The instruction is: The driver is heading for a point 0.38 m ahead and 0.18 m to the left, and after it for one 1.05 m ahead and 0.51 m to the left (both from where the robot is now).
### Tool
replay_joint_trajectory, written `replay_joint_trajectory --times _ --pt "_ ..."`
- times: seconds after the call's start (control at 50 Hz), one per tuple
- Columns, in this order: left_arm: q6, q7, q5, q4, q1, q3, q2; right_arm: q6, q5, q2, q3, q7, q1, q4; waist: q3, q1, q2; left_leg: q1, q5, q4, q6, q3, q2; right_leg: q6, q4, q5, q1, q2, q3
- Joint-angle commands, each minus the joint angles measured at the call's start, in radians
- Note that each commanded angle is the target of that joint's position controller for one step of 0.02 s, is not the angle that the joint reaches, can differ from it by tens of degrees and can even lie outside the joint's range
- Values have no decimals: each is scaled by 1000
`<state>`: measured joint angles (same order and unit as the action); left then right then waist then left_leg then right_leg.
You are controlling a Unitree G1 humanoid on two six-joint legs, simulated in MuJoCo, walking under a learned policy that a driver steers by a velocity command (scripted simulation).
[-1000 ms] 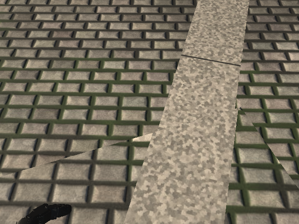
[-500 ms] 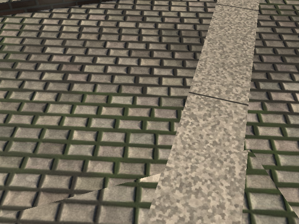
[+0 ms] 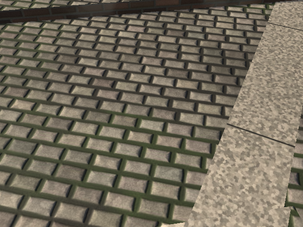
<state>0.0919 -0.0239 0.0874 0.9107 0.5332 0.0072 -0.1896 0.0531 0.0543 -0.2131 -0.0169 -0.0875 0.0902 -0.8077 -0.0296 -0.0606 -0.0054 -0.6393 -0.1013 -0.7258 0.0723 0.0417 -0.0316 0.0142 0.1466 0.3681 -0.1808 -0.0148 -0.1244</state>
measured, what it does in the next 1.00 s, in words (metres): walks ahead, turning left: left foot, then right foot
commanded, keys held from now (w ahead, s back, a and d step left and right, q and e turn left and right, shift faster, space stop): w+q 0.28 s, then q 0.72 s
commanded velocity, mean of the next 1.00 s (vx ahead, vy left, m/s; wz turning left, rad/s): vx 0.24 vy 0.00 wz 0.55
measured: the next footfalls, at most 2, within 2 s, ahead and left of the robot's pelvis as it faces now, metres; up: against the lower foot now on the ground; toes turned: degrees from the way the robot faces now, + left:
left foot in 0.08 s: +0.24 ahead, +0.11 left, +0.00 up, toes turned +3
right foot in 0.46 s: +0.46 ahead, -0.06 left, +0.00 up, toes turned +17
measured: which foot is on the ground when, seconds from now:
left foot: up 0.00-0.06, down 0.08-0.48, up 0.50-0.80, down 0.82-1.00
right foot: down 0.00-0.12, up 0.14-0.44, down 0.46-0.84, up 0.86-1.00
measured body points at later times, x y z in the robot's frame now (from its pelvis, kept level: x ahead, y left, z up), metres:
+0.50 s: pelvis +0.30 +0.03 -0.01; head +0.32 +0.03 +0.44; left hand +0.43 +0.30 -0.09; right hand +0.43 -0.21 -0.13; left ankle +0.21 +0.11 -0.70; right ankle +0.42 -0.07 -0.73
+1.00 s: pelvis +0.40 +0.10 +0.01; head +0.41 +0.12 +0.46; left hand +0.41 +0.43 -0.07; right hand +0.65 -0.05 -0.08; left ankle +0.35 +0.17 -0.73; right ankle +0.45 -0.04 -0.65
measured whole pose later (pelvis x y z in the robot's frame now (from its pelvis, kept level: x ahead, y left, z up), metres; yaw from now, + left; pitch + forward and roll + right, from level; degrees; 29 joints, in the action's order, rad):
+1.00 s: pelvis +0.40 +0.10 +0.01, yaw +35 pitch +3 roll +0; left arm 0.08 0.04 0.07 0.62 0.15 -0.03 -0.31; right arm 0.11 0.05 -0.28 -0.05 -0.05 0.28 -0.65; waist -0.01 0.01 0.02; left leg -0.31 -0.25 -0.51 0.07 -0.01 0.07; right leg -0.08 1.13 0.51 0.53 0.02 0.04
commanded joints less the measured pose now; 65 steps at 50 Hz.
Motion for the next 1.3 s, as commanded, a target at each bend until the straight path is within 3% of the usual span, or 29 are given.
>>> replay_joint_trajectory --times 0.02,0.1,0.12,0.14,0.16,0.18,0.24,0.3,0.36,0.4,0.42,0.46,0.48,0.5,0.52,0.56,0.58,0.66,0.7,0.74,0.78,0.84,0.86,0.88,0.9,0.94,1.06,1.18,1.3 --pt "12 -8 6 -24 -15 -50 -203 17 -5 -88 -17 2 -122 100 110 51 94 62 55 81 34 15 37 185 19 -818 113 295 13" --pt "21 -23 38 -12 -8 -50 -228 30 -36 -218 -79 42 182 28 -24 188 76 666 121 27 131 18 156 58 494 -1101 389 198 -94" --pt "30 -35 61 -37 118 -8 -137 30 -46 -228 -83 54 436 -38 -292 219 -71 1199 56 32 325 -357 -37 -63 851 -710 763 110 -32" --pt "29 -65 22 -36 -15 -12 -148 23 -17 -217 -75 56 664 -114 -347 326 -86 1262 -10 275 429 -763 -229 -95 1243 168 907 -67 78" --pt "32 -68 -25 -113 -236 -16 -123 58 14 -244 -87 62 645 -140 -103 337 -45 1086 -208 380 313 -742 -210 -28 1344 127 1096 -27 256" --pt "42 -42 -23 -130 -319 -25 -165 80 -2 -221 -82 56 486 -117 73 281 -25 823 -275 406 268 -669 -186 -15 1318 60 1126 39 286" --pt "16 15 27 -140 -233 11 -61 86 -16 -31 -4 43 165 -48 54 46 -13 277 -214 520 270 -525 -130 37 1102 31 759 123 266" --pt "-12 28 -9 -160 -214 -1 -128 103 -10 -115 -21 34 62 16 43 1 2 87 -135 548 231 -377 -44 -22 864 -12 630 113 181" --pt "-6 14 -41 -229 -375 19 -83 108 -2 -218 -59 13 182 6 27 62 -27 44 252 470 189 -283 32 -60 574 -286 460 45 104" --pt "2 8 -51 -228 -372 9 -116 96 4 -230 -71 -2 232 15 24 63 -35 85 288 390 173 -313 26 -69 497 -422 409 -1 96" --pt "15 10 -27 -196 -256 -4 -143 94 36 -216 -66 -5 176 53 -7 13 -41 37 325 283 146 -324 17 -60 644 -507 298 2 116" --pt "41 34 -30 -113 92 -66 -267 118 19 -191 -55 -7 -7 153 -61 -180 35 -109 554 32 62 -342 96 23 547 -445 -12 5 136" --pt "56 52 -43 -85 285 -83 -330 131 -6 -87 -27 -21 -6 187 -173 -231 152 -120 305 -291 -13 -267 199 191 430 -821 -171 174 281" --pt "50 32 -40 -170 59 -61 -348 129 -19 36 -3 -16 293 154 -365 13 343 -189 -555 -562 -74 -169 263 533 287 -1213 -197 546 700" --pt "51 34 -11 -212 -84 -63 -289 96 -12 -114 -44 8 306 119 -164 20 126 -233 -543 -745 -76 -181 145 490 239 -989 48 545 759" --pt "40 41 -70 -260 -325 -18 -130 43 42 -168 -54 72 252 125 -109 93 67 -146 -405 -710 -101 -164 6 335 140 -487 326 422 543" --pt "36 52 -69 -275 -397 7 -68 30 74 -120 -40 82 234 136 -83 117 75 -71 -380 -625 -129 -159 -27 294 102 -496 408 367 441" --pt "40 104 -39 -273 -403 -59 -243 18 19 -58 0 -6 169 170 -44 95 35 171 -190 -323 -163 8 -34 171 68 -493 547 188 98" --pt "33 96 -36 -263 -339 -85 -301 18 14 -94 -8 -36 115 209 -36 53 75 179 -203 -199 -143 23 -29 189 90 -524 476 243 106" --pt "33 84 -9 -283 -348 -98 -314 27 5 -131 -17 -26 141 216 -46 54 108 170 -98 -140 -103 -42 -45 189 135 -566 377 340 157" --pt "38 79 -24 -293 -363 -103 -304 36 8 -162 -35 -2 147 219 -59 50 114 163 -115 -27 -72 -43 -33 161 195 -534 285 374 159" --pt "37 49 -16 -272 -351 -88 -259 58 -14 -222 -83 27 254 198 -103 104 29 530 218 260 56 33 66 35 491 -422 422 252 13" --pt "32 42 -1 -330 -236 -60 -133 64 -26 -415 -133 61 280 235 -252 25 -292 838 879 294 367 -365 -210 -85 789 279 657 59 -75" --pt "41 37 -44 -359 -294 -57 -169 84 22 -326 -105 51 303 247 -226 114 -94 863 803 312 417 -521 -330 -79 891 359 842 -2 154" --pt "28 43 -69 -400 -442 -61 -183 97 36 -274 -100 48 315 216 -113 164 -89 765 671 320 343 -479 -309 -74 951 316 936 25 217" --pt "8 67 -27 -382 -417 -86 -247 86 -23 -179 -65 42 227 212 -99 96 -81 626 663 293 272 -391 -255 -85 1060 245 898 70 243" --pt "-37 56 -15 -343 -287 -51 -212 74 12 -206 -50 36 147 247 -111 12 -59 353 733 270 238 -311 -155 -146 1079 -30 658 27 190" --pt "-55 60 -4 -395 -391 -27 -166 65 -8 -182 -38 47 267 222 -107 119 -87 475 605 135 250 -473 -196 -153 1013 86 769 32 206" --pt "-63 23 -13 -372 -326 -8 -107 38 -30 -191 -16 63 172 234 -106 103 -95 320 461 86 189 -504 -132 -142 751 43 607 18 127"
Keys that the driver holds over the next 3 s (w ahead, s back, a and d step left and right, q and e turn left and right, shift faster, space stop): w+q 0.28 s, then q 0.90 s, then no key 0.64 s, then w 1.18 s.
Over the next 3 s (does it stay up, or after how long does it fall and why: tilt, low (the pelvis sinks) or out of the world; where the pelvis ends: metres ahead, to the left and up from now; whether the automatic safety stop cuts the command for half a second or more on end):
stays up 0.77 0.28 -0.12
